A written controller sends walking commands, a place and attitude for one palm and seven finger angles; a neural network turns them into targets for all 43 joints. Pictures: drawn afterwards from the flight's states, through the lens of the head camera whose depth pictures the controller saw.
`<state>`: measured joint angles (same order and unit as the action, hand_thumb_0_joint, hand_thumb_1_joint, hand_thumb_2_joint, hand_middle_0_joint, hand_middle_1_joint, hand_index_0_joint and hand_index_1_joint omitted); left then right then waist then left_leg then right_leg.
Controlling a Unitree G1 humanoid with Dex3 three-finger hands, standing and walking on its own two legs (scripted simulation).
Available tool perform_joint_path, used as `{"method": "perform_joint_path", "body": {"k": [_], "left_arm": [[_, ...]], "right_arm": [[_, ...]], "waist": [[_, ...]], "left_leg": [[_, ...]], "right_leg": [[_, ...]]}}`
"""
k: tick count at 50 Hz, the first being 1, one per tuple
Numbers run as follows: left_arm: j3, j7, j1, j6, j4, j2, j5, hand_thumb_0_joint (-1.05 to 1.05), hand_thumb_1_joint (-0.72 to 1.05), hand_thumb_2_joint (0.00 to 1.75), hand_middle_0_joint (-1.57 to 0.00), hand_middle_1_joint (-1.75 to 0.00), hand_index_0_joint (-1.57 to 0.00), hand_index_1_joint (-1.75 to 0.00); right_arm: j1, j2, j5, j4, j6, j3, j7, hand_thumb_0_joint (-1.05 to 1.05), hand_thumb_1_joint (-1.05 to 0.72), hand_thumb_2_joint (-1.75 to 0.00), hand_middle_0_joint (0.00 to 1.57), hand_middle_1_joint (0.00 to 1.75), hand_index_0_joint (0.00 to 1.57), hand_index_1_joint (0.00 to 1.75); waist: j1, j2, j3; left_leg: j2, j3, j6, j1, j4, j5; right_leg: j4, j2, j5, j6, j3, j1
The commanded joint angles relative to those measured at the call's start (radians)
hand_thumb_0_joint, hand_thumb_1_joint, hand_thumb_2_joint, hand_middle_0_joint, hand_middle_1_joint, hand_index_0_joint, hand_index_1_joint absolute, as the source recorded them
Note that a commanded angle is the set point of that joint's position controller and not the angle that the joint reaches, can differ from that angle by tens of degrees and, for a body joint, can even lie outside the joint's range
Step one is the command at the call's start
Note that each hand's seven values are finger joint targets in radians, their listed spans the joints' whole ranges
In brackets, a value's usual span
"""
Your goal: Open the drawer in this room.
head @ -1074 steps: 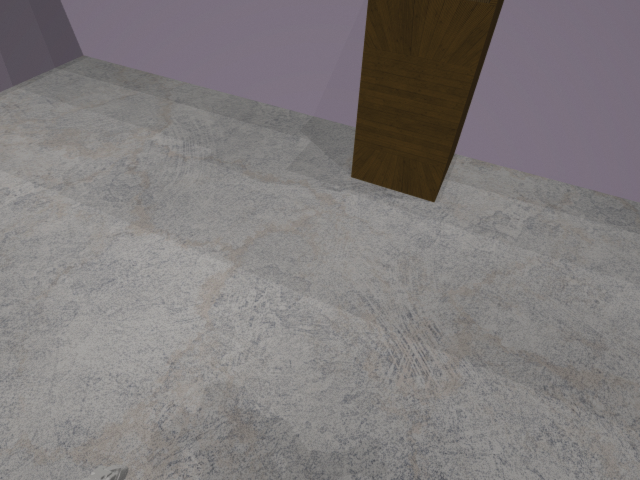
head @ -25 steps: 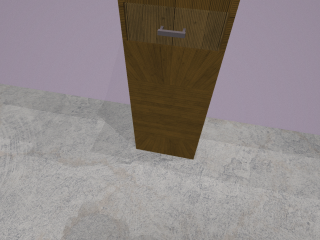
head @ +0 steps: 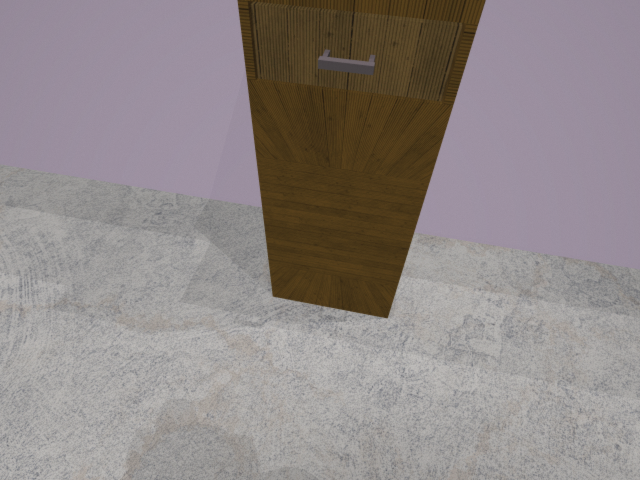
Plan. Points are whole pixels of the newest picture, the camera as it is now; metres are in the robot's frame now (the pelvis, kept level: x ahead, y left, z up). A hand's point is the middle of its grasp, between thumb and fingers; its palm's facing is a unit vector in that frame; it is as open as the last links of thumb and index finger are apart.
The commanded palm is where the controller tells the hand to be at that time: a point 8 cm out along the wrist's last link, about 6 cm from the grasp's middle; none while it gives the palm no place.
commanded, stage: turn to face it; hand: left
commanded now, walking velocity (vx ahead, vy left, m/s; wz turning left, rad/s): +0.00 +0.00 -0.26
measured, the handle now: (347, 61) +0.80 +0.00 +0.15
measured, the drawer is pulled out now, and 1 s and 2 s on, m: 0.00 0.00 0.00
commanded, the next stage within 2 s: take the last steps up to it in 0.18 s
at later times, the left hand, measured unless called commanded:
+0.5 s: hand out of the picture +0.04 +0.16 -0.18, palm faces -0.07 -0.98 -0.21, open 7.4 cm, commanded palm none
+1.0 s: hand out of the picture +0.10 +0.07 -0.18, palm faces -0.04 -0.99 -0.13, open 7.4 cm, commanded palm none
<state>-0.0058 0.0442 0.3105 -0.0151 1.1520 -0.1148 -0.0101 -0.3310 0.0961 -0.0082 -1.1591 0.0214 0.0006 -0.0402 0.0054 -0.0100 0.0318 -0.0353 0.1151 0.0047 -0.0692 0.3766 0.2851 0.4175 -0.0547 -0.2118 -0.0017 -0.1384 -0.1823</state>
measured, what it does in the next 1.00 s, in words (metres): walks ahead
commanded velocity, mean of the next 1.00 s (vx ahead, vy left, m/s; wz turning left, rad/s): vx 0.19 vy -0.04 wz -0.14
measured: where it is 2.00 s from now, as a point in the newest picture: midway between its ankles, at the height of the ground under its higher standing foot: outside the picture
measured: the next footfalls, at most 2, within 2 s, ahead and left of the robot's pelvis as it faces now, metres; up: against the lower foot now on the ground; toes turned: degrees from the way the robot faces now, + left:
left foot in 1.06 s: +0.32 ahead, +0.00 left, +0.00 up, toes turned -1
right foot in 1.52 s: +0.27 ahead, -0.26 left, +0.00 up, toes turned -14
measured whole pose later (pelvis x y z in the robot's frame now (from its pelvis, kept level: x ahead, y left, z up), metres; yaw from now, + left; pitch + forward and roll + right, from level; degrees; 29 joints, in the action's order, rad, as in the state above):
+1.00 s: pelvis +0.16 -0.07 -0.01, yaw -8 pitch +0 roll -1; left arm 0.01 0.02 0.42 -0.07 1.16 -0.09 -0.02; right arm -0.08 0.15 -0.02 -1.05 0.02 0.04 0.00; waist 0.05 0.00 0.09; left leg -0.07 0.10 0.00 -0.50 0.74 0.24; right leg 0.32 0.08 -0.38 -0.08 -0.10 0.06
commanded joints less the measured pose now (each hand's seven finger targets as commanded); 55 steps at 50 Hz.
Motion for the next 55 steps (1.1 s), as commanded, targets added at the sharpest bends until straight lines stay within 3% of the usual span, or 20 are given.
{"method": "perform_joint_path", "body": {"k": [1,15,18,21,23,25,26,27,28,29,31,32,37,47,50,51,52,53,54,55], "left_arm": [[0.017,0.000,0.084,-0.006,-0.014,-0.076,0.001,0.00,0.90,0.90,-0.20,-0.30,-0.20,-0.30],[0.060,-0.019,0.027,0.023,-0.062,-0.093,-0.010,0.00,0.90,0.90,-0.20,-0.30,-0.20,-0.30],[0.067,-0.043,-0.014,0.040,-0.105,-0.081,-0.025,0.00,0.90,0.90,-0.20,-0.30,-0.20,-0.30],[0.078,-0.064,-0.089,0.040,-0.170,-0.074,-0.030,0.00,0.90,0.90,-0.20,-0.30,-0.20,-0.30],[0.080,-0.074,-0.086,0.025,-0.185,-0.066,-0.027,0.00,0.90,0.90,-0.20,-0.30,-0.20,-0.30],[0.083,-0.078,0.023,0.009,-0.147,-0.069,-0.023,0.00,0.90,0.90,-0.20,-0.30,-0.20,-0.30],[0.088,-0.073,0.152,-0.003,-0.102,-0.104,-0.023,0.00,0.90,0.90,-0.20,-0.30,-0.20,-0.30],[0.107,-0.055,0.261,-0.020,-0.064,-0.219,-0.026,0.00,0.90,0.90,-0.20,-0.30,-0.20,-0.30],[0.103,-0.040,0.313,-0.022,-0.050,-0.249,0.002,0.00,0.90,0.90,-0.20,-0.30,-0.20,-0.30],[0.099,-0.034,0.270,-0.024,-0.055,-0.234,-0.001,0.00,0.90,0.90,-0.20,-0.30,-0.20,-0.30],[0.082,-0.029,0.126,-0.030,-0.090,-0.166,-0.003,0.00,0.90,0.90,-0.20,-0.30,-0.20,-0.30],[0.074,-0.027,0.089,-0.037,-0.106,-0.153,-0.007,0.00,0.90,0.90,-0.20,-0.30,-0.20,-0.30],[0.058,-0.028,0.130,-0.065,-0.071,-0.132,-0.006,0.00,0.90,0.90,-0.20,-0.30,-0.20,-0.30],[0.050,-0.011,0.203,-0.062,-0.002,-0.124,-0.012,0.00,0.90,0.90,-0.20,-0.30,-0.20,-0.30],[0.053,-0.010,0.167,-0.062,-0.001,-0.141,-0.003,0.00,0.90,0.90,-0.20,-0.30,-0.20,-0.30],[0.052,-0.010,0.154,-0.060,-0.003,-0.145,-0.001,0.00,0.90,0.90,-0.20,-0.30,-0.20,-0.30],[0.051,-0.012,0.173,-0.059,-0.018,-0.116,0.007,0.00,0.90,0.90,-0.20,-0.30,-0.20,-0.30],[0.041,-0.018,0.209,-0.063,-0.036,-0.061,0.017,0.00,0.90,0.90,-0.20,-0.30,-0.20,-0.30],[0.042,-0.009,0.174,-0.056,-0.049,-0.082,0.005,0.00,0.90,0.90,-0.20,-0.30,-0.20,-0.30],[0.045,-0.007,0.103,-0.045,-0.061,-0.076,0.001,0.00,0.90,0.90,-0.20,-0.30,-0.20,-0.30]], "right_arm": [[-0.090,0.077,0.001,0.014,0.003,0.017,-0.004,0.00,-0.90,-0.90,0.20,0.30,0.20,0.30],[-0.040,0.119,-0.007,0.049,-0.008,0.052,-0.016,0.00,-0.90,-0.90,0.20,0.30,0.20,0.30],[-0.041,0.179,-0.017,0.068,-0.012,0.073,-0.015,0.00,-0.90,-0.90,0.20,0.30,0.20,0.30],[-0.044,0.207,-0.026,0.084,0.001,0.088,-0.008,0.00,-0.90,-0.90,0.20,0.30,0.20,0.30],[-0.031,0.220,-0.031,0.085,0.011,0.090,-0.004,0.00,-0.90,-0.90,0.20,0.30,0.20,0.30],[0.005,0.222,-0.029,0.091,0.011,0.087,0.000,0.00,-0.90,-0.90,0.20,0.30,0.20,0.30],[0.022,0.205,-0.022,0.099,0.012,0.085,0.006,0.00,-0.90,-0.90,0.20,0.30,0.20,0.30],[0.025,0.132,-0.004,0.134,0.016,0.066,0.015,0.00,-0.90,-0.90,0.20,0.30,0.20,0.30],[0.117,0.149,-0.005,0.180,0.011,0.057,0.023,0.00,-0.90,-0.90,0.20,0.30,0.20,0.30],[0.177,0.142,-0.005,0.185,0.006,0.067,0.028,0.00,-0.90,-0.90,0.20,0.30,0.20,0.30],[0.143,0.135,-0.016,0.160,0.004,0.075,0.038,0.00,-0.90,-0.90,0.20,0.30,0.20,0.30],[0.116,0.129,-0.023,0.146,0.001,0.073,0.043,0.00,-0.90,-0.90,0.20,0.30,0.20,0.30],[0.096,0.126,-0.020,0.135,-0.007,0.069,0.046,0.00,-0.90,-0.90,0.20,0.30,0.20,0.30],[0.300,0.091,-0.008,0.188,0.018,0.044,0.050,0.00,-0.90,-0.90,0.20,0.30,0.20,0.30],[0.154,0.101,-0.012,0.140,0.030,0.046,0.032,0.00,-0.90,-0.90,0.20,0.30,0.20,0.30],[0.025,0.130,-0.016,0.101,0.035,0.054,0.026,0.00,-0.90,-0.90,0.20,0.30,0.20,0.30],[-0.100,0.204,-0.027,0.076,0.042,0.070,0.015,0.00,-0.90,-0.90,0.20,0.30,0.20,0.30],[-0.191,0.277,-0.028,0.050,0.040,0.086,0.011,0.00,-0.90,-0.90,0.20,0.30,0.20,0.30],[-0.159,0.277,-0.006,0.051,0.025,0.079,0.007,0.00,-0.90,-0.90,0.20,0.30,0.20,0.30],[-0.075,0.238,-0.005,0.075,0.023,0.074,0.001,0.00,-0.90,-0.90,0.20,0.30,0.20,0.30]], "waist": [[-0.002,0.016,0.083],[-0.006,0.049,0.033],[-0.019,0.144,0.105],[-0.034,0.152,0.169],[-0.025,0.142,0.149],[0.027,0.081,0.070],[0.086,-0.042,0.013],[0.111,-0.356,-0.028],[0.137,-0.333,-0.005],[0.121,-0.233,0.066],[0.038,-0.012,0.112],[0.016,0.004,0.098],[-0.009,-0.053,0.054],[0.032,-0.057,0.083],[-0.040,-0.073,0.013],[-0.089,-0.065,-0.047],[-0.126,0.055,-0.131],[-0.114,0.258,-0.204],[-0.094,0.215,-0.202],[-0.078,0.149,-0.086]], "left_leg": [[-0.096,-0.078,-0.023,-0.102,-0.076,-0.161],[-0.156,-0.065,-0.045,-0.104,-0.009,-0.095],[-0.281,-0.199,-0.116,-0.130,-0.145,0.275],[-0.378,-0.281,-0.192,-0.098,-0.210,0.297],[-0.364,-0.210,-0.180,-0.064,-0.159,0.140],[-0.294,-0.091,-0.122,-0.123,-0.004,0.037],[-0.209,0.003,-0.078,-0.201,0.216,-0.019],[-0.070,0.112,-0.017,-0.468,0.539,0.142],[-0.012,0.001,-0.013,-0.562,0.728,0.335],[-0.041,-0.088,-0.021,-0.602,0.834,0.274],[-0.094,-0.110,-0.019,-0.602,0.859,0.102],[-0.101,-0.095,-0.007,-0.566,0.833,0.043],[-0.083,-0.072,0.023,-0.570,0.740,-0.064],[-0.035,0.004,-0.010,-0.503,0.366,-0.028],[0.036,0.049,-0.041,-0.270,0.215,-0.104],[0.024,0.022,-0.055,-0.096,0.140,-0.210],[-0.138,-0.174,-0.130,0.149,0.125,-0.447],[-0.415,-0.491,-0.281,0.307,0.066,-0.748],[-0.448,-0.528,-0.306,0.211,-0.018,-0.650],[-0.432,-0.477,-0.297,0.055,-0.047,-0.600]], "right_leg": [[-0.061,-0.079,0.163,-0.023,0.106,-0.001],[0.093,-0.036,0.157,-0.034,0.133,-0.087],[0.267,0.034,-0.153,-0.017,0.055,-0.231],[0.416,-0.017,-0.249,-0.019,0.073,-0.383],[0.340,-0.026,-0.246,-0.014,0.058,-0.347],[0.148,0.014,-0.134,-0.021,0.004,-0.110],[0.017,0.019,-0.065,-0.043,0.033,0.074],[-0.110,-0.216,-0.086,-0.136,0.412,0.274],[-0.218,-0.318,-0.037,-0.217,0.628,0.224],[-0.248,-0.325,-0.138,-0.240,0.636,0.120],[-0.246,-0.277,-0.276,-0.228,0.505,0.038],[-0.249,-0.237,-0.208,-0.204,0.424,0.012],[-0.217,-0.159,0.246,-0.160,0.244,0.105],[-0.128,-0.166,0.685,-0.178,0.192,0.247],[0.048,-0.123,0.866,-0.138,0.139,0.232],[0.212,-0.102,0.796,-0.109,0.122,0.166],[0.422,-0.029,0.493,-0.066,0.094,-0.043],[0.746,0.084,-0.292,-0.034,0.048,-0.271],[0.878,0.069,-0.407,-0.040,0.146,-0.301],[0.900,0.026,-0.342,-0.029,0.180,-0.341]]}}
